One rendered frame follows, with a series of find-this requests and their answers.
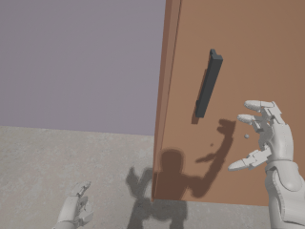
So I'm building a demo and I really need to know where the left robot hand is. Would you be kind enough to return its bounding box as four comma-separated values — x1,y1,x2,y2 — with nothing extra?
56,180,94,229

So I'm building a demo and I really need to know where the robot right forearm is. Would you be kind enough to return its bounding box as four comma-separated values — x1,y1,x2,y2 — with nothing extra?
264,159,305,229

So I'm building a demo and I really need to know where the right robot hand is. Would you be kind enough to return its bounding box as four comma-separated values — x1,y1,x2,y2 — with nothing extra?
228,100,294,172

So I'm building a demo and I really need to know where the handle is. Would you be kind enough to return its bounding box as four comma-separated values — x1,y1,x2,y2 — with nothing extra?
195,49,223,118

